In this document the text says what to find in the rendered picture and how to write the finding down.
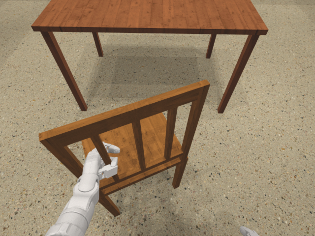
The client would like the robot left forearm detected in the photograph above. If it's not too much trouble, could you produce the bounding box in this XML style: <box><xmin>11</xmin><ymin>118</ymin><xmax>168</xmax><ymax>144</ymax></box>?
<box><xmin>45</xmin><ymin>173</ymin><xmax>99</xmax><ymax>236</ymax></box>

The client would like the chair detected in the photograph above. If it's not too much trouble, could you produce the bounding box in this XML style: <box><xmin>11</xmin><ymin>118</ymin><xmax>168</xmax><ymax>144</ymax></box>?
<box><xmin>39</xmin><ymin>80</ymin><xmax>210</xmax><ymax>217</ymax></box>

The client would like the right robot hand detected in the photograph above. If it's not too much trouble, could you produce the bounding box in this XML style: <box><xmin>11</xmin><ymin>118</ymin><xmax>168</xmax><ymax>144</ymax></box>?
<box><xmin>240</xmin><ymin>226</ymin><xmax>259</xmax><ymax>236</ymax></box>

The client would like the table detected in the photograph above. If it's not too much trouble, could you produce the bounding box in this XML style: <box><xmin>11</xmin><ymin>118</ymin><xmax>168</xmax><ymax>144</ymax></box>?
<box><xmin>31</xmin><ymin>0</ymin><xmax>268</xmax><ymax>114</ymax></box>

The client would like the left robot hand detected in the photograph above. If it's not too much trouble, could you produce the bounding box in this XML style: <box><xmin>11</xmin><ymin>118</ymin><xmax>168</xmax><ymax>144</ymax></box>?
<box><xmin>82</xmin><ymin>142</ymin><xmax>120</xmax><ymax>180</ymax></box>

